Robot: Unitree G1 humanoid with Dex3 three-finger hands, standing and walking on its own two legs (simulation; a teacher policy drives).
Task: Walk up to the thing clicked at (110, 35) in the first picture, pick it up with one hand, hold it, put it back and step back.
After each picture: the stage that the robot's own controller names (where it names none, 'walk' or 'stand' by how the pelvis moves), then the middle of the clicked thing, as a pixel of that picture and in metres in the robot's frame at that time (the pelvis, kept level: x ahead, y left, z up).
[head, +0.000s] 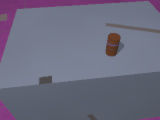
stand; (112, 45) +0.67 -0.16 -0.07
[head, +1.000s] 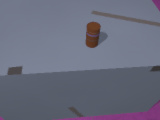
walk; (92, 35) +0.65 -0.04 -0.04
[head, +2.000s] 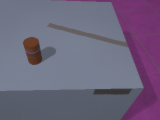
stand; (33, 51) +0.56 +0.22 -0.04
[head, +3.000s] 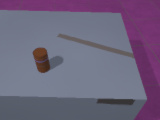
walk; (42, 60) +0.56 +0.22 -0.07
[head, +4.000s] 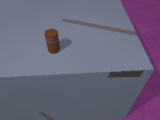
stand; (52, 41) +0.65 +0.16 -0.05
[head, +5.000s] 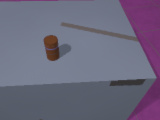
stand; (52, 48) +0.60 +0.16 -0.06
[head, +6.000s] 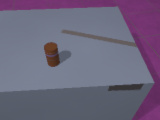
stand; (52, 54) +0.61 +0.16 -0.08
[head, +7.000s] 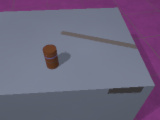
stand; (51, 57) +0.59 +0.17 -0.08
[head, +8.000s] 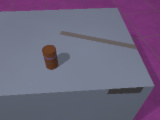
stand; (50, 57) +0.59 +0.17 -0.08
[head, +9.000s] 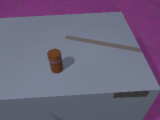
rise first; (55, 61) +0.58 +0.17 -0.07
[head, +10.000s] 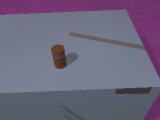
go down; (59, 57) +0.60 +0.15 -0.07
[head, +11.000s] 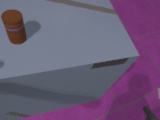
go down; (15, 28) +0.59 +0.17 +0.00
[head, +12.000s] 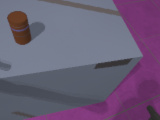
approach; (20, 28) +0.60 +0.17 +0.00
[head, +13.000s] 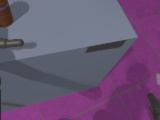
close; out of the picture +0.62 +0.17 +0.04
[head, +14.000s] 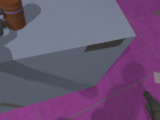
close; (12, 11) +0.60 +0.12 +0.04
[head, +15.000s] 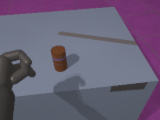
lift; (59, 59) +0.57 +0.11 -0.02
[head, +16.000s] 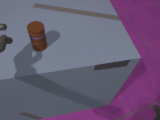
close; (37, 37) +0.60 +0.12 -0.02
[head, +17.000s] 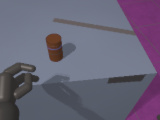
stand; (55, 48) +0.57 +0.11 -0.01
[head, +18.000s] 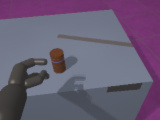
hold; (58, 61) +0.58 +0.12 -0.05
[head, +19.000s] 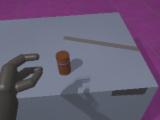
hold; (63, 63) +0.57 +0.11 -0.06
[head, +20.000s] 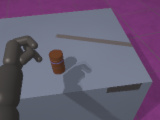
crouch; (57, 62) +0.57 +0.12 -0.06
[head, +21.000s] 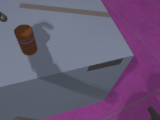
lower; (26, 40) +0.58 +0.13 -0.03
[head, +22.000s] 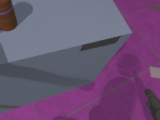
lower; (2, 11) +0.59 +0.13 +0.04
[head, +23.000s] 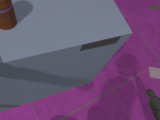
lower; (2, 9) +0.59 +0.13 +0.04
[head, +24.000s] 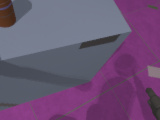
lower; (1, 6) +0.60 +0.13 +0.04
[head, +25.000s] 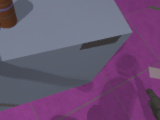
lower; (2, 8) +0.59 +0.13 +0.04
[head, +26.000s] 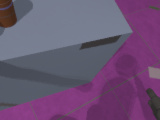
open; (2, 7) +0.59 +0.13 +0.04
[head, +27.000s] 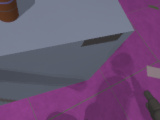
sink last; (4, 1) +0.60 +0.13 +0.04
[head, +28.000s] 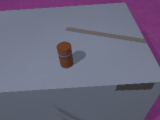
sink last; (65, 55) +0.57 +0.11 -0.02
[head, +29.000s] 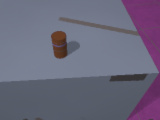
stand; (59, 45) +0.59 +0.11 -0.01
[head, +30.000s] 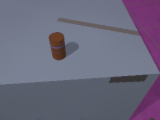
stand; (57, 46) +0.58 +0.12 -0.01
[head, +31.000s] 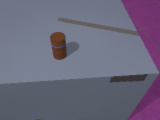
stand; (58, 46) +0.58 +0.11 -0.01
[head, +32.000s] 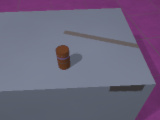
stand; (63, 57) +0.59 +0.11 -0.07
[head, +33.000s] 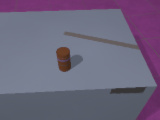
stand; (64, 59) +0.58 +0.10 -0.08
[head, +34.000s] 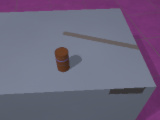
stand; (62, 60) +0.57 +0.11 -0.08
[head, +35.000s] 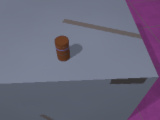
walk; (62, 49) +0.59 +0.11 -0.07
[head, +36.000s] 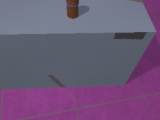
walk; (72, 6) +0.82 +0.07 -0.04
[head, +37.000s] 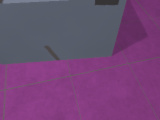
walk; out of the picture +1.16 +0.18 -0.04
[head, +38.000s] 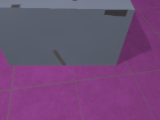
stand; out of the picture +1.20 +0.08 -0.05
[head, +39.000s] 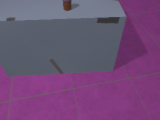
stand; (67, 2) +1.19 +0.10 -0.07
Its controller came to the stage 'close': yes
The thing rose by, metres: 0.00
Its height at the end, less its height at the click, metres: +0.00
